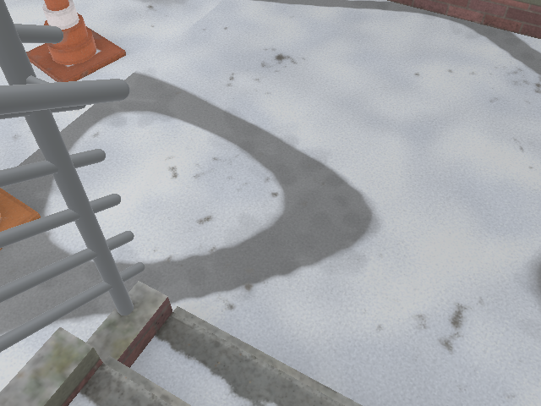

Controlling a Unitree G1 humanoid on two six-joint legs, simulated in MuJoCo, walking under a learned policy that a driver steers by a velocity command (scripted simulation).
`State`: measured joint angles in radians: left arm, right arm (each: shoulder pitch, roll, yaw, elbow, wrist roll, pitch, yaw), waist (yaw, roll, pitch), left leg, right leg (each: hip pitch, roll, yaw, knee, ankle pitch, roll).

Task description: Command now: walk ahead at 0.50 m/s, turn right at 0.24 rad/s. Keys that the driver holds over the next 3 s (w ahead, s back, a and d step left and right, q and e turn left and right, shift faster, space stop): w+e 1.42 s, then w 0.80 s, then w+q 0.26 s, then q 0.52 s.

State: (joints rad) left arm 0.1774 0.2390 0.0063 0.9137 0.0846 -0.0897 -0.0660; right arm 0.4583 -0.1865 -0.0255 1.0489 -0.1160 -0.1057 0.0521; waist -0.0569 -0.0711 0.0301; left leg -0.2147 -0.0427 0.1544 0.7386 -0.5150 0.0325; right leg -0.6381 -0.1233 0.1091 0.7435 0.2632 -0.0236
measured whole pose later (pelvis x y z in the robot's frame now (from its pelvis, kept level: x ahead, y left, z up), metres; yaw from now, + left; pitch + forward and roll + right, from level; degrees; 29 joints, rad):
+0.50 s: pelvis +0.28 -0.09 -0.19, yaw -17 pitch +2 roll +0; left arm 0.58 0.12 -0.04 1.09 0.07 -0.17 -0.01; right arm 0.05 -0.18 0.04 0.79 -0.11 -0.07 0.07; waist 0.13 0.01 -0.04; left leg -0.76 0.07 -0.07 0.93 0.14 -0.04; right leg -0.29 0.17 0.11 0.96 -0.68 -0.11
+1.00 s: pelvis +0.56 -0.13 -0.32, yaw -35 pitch -1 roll +5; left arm 0.14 0.24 0.00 0.90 0.09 -0.07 -0.09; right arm 0.58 -0.13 0.06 1.10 -0.12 -0.14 0.00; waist -0.07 -0.07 0.02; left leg -0.15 -0.01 0.31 0.71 -0.55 0.05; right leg -0.80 -0.12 0.13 0.83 0.43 -0.08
